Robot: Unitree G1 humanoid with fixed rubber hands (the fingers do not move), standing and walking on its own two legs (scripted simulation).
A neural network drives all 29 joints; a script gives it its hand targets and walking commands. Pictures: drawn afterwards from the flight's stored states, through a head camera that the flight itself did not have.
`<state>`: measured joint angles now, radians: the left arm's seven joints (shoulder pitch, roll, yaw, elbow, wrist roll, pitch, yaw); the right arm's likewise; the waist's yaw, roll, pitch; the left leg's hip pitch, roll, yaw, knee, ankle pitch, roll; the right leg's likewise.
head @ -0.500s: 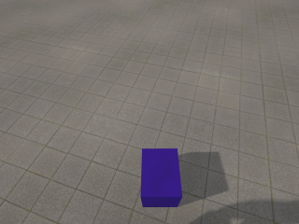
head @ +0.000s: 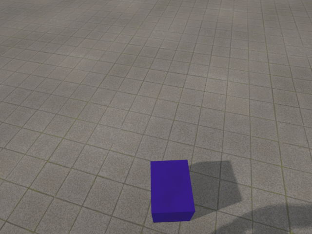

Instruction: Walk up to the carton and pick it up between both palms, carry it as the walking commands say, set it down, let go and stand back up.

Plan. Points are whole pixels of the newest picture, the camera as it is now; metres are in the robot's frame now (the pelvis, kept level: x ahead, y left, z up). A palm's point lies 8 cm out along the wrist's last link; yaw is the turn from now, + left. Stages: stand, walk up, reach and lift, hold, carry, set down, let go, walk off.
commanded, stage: walk up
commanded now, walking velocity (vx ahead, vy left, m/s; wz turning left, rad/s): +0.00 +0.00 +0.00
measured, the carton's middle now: (170, 191) +0.41 -0.03 -0.65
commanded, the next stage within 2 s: stand in 0.42 s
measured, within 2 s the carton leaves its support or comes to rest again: neither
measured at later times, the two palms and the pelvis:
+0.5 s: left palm out of the picture +0.00 +0.20 -0.15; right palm out of the picture +0.01 -0.24 -0.15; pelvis +0.01 -0.02 +0.00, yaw +0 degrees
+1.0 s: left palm out of the picture -0.01 +0.20 -0.14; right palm out of the picture +0.01 -0.26 -0.15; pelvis +0.01 -0.03 +0.00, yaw +0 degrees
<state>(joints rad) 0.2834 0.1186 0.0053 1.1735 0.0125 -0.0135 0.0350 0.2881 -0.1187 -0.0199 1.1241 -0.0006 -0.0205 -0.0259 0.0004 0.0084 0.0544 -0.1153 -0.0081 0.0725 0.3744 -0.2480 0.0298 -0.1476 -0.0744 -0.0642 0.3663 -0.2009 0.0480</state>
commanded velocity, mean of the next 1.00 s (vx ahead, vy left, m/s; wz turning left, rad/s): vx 0.00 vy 0.00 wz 0.00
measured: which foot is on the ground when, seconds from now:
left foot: down 0.00-1.00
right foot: down 0.00-1.00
